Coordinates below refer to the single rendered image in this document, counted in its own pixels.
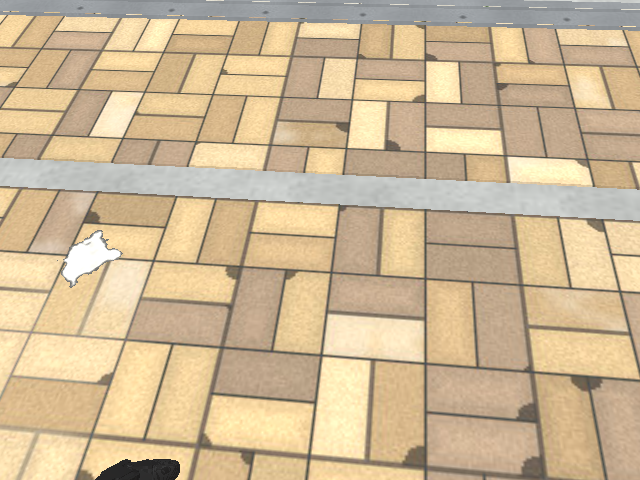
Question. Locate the robot left hand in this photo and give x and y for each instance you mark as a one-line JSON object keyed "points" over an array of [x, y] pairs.
{"points": [[156, 469]]}

